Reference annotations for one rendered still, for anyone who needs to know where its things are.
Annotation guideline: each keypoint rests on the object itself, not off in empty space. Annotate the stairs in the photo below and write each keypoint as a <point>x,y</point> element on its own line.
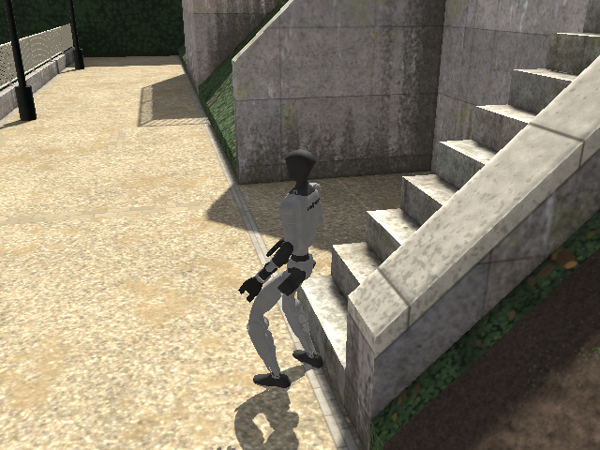
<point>324,299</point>

